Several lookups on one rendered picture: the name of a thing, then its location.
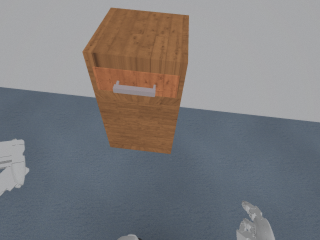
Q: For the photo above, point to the handle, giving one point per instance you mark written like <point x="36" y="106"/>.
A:
<point x="134" y="90"/>

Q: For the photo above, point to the cabinet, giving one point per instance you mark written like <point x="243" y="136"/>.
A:
<point x="142" y="41"/>

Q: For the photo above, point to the drawer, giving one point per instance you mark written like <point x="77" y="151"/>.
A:
<point x="166" y="84"/>

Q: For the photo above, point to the robot right hand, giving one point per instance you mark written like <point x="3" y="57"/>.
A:
<point x="259" y="229"/>

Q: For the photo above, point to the robot left hand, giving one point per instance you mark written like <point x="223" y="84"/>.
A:
<point x="13" y="162"/>

